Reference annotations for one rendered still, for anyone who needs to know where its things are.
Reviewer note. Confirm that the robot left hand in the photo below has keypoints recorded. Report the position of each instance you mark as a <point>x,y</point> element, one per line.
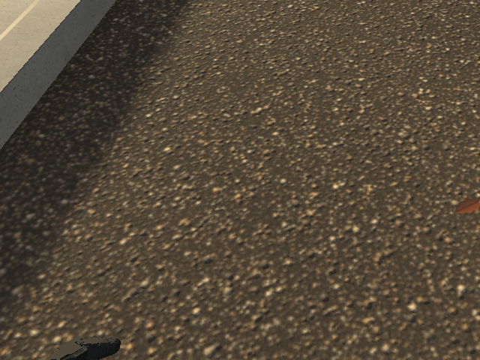
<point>94,348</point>

